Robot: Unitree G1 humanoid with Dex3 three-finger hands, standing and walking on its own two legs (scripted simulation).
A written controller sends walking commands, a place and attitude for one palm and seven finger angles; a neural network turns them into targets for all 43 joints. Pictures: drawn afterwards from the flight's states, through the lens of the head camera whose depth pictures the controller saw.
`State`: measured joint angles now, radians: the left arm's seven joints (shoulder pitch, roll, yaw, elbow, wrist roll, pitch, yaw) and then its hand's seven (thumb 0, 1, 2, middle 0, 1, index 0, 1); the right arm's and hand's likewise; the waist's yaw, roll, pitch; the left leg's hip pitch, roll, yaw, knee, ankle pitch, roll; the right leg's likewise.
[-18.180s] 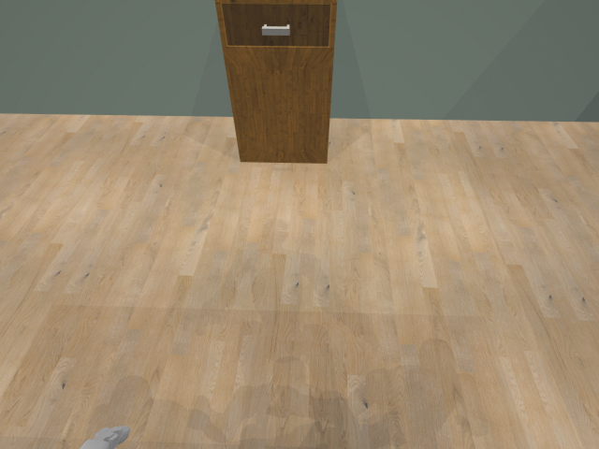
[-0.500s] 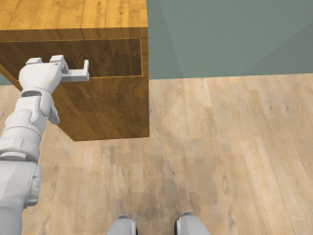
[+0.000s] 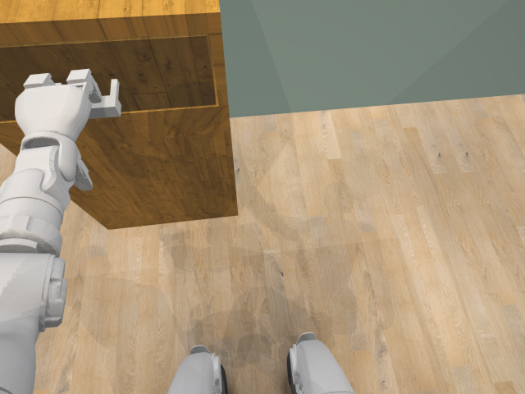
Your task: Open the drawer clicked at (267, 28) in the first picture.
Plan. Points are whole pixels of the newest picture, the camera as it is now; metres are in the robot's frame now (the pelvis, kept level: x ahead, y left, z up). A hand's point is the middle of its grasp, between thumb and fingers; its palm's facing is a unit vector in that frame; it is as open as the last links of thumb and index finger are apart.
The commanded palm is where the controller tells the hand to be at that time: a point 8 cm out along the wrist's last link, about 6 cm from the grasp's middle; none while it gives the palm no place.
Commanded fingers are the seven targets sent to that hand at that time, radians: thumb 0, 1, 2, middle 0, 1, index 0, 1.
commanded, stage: lower the fingers behind the handle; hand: left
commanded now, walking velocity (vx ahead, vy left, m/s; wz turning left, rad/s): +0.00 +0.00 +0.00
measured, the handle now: (85, 97) +0.60 +0.26 +0.01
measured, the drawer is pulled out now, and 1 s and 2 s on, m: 0.00 0.00 0.00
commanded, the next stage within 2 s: lift the fingers back up to retry in 0.58 s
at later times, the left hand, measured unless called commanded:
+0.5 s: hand (74, 137) +0.51 +0.26 +0.02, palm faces +0.00 +0.01 -1.00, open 14.2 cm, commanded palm +0.49 +0.27 +0.03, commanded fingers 0.00 -0.50 0.30 -0.30 -1.20 -0.30 -1.20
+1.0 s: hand (62, 136) +0.51 +0.27 +0.03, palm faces -0.07 -0.01 -1.00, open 14.0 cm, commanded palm +0.50 +0.26 +0.08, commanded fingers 0.00 -0.50 0.30 -0.30 -1.20 -0.30 -1.20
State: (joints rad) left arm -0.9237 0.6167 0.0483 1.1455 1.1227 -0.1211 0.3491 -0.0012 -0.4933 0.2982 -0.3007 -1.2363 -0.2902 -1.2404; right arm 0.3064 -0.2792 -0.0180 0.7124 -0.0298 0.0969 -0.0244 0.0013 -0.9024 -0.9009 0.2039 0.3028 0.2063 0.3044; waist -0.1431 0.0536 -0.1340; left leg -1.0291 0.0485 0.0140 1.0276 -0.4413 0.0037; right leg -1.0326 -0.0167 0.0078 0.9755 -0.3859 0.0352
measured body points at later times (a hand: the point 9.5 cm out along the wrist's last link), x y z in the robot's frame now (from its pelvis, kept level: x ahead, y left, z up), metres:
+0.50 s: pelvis -0.02 +0.00 -0.02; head +0.14 +0.00 +0.41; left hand +0.51 +0.25 +0.07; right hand +0.00 -0.28 -0.14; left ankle +0.01 +0.12 -0.66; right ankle +0.03 -0.14 -0.66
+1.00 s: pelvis +0.00 +0.01 +0.00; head +0.14 +0.00 +0.43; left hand +0.50 +0.27 +0.08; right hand +0.00 -0.27 -0.12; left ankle +0.01 +0.12 -0.66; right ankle +0.03 -0.14 -0.66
